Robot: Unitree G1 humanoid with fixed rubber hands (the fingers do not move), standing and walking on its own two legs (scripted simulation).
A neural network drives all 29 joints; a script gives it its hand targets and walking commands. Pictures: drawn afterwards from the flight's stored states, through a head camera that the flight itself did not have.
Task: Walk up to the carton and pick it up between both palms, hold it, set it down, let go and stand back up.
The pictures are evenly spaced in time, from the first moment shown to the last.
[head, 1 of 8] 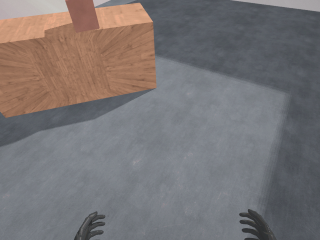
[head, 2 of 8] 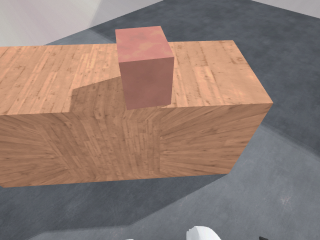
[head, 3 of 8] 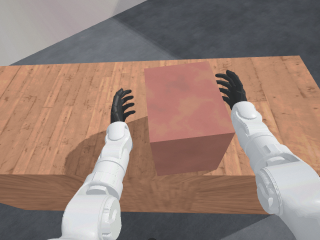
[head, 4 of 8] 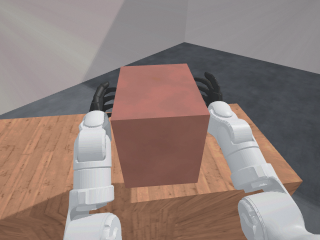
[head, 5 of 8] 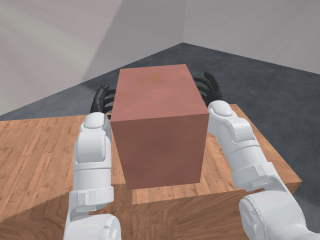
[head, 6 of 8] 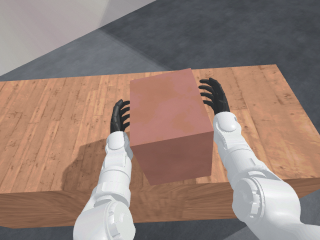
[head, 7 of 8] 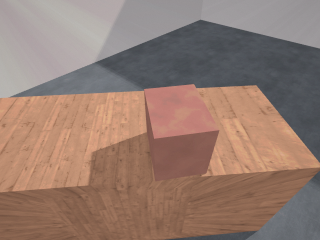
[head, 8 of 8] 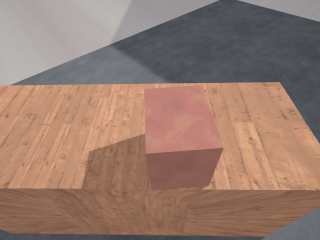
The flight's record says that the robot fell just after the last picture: no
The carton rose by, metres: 0.19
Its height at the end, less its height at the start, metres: +0.00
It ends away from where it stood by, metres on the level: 0.01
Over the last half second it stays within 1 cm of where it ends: yes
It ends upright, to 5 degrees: yes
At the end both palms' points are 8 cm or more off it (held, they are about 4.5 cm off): yes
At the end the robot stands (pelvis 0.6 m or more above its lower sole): yes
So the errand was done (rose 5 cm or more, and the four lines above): yes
